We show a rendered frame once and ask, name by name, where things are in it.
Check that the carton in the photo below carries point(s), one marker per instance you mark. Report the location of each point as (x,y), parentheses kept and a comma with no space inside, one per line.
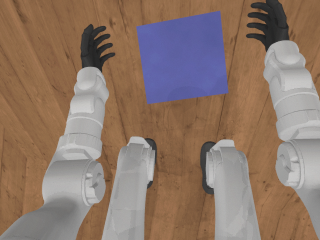
(183,58)

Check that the robot right hand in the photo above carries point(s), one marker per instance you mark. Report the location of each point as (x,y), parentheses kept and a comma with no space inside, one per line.
(276,28)

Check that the robot left hand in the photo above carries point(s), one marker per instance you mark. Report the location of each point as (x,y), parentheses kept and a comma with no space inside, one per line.
(90,54)

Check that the right robot forearm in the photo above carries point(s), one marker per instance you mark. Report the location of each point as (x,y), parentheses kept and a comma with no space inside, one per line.
(293,93)

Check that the left robot forearm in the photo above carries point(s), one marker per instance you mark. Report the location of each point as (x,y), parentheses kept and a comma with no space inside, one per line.
(82,136)

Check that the left robot foot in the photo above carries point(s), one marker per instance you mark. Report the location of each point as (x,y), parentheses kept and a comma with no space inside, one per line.
(152,144)

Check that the robot right shin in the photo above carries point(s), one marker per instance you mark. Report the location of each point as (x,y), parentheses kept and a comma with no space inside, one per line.
(230,143)

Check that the right robot upper arm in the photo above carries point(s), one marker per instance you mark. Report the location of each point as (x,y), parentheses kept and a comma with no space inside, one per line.
(298,166)

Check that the left robot upper arm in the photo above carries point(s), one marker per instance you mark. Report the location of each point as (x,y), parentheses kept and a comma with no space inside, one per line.
(70,189)

